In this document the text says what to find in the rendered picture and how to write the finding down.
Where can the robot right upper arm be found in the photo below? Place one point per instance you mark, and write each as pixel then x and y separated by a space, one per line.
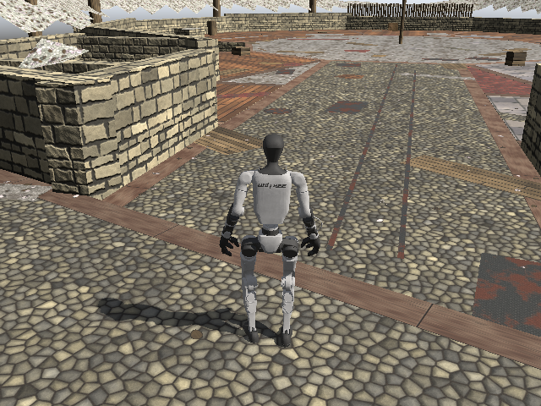
pixel 298 180

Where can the robot left forearm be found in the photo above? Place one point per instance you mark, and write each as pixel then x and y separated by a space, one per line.
pixel 230 224

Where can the robot left upper arm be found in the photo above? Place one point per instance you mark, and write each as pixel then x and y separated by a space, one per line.
pixel 241 190

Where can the robot right hand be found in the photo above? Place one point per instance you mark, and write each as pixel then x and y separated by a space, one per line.
pixel 310 243

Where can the robot right shin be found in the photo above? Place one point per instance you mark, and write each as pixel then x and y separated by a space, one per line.
pixel 287 306

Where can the robot left thigh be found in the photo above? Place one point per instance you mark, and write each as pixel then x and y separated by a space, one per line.
pixel 249 249

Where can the robot right forearm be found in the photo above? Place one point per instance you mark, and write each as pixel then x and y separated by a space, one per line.
pixel 310 225

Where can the robot left hand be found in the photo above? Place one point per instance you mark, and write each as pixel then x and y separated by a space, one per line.
pixel 224 244

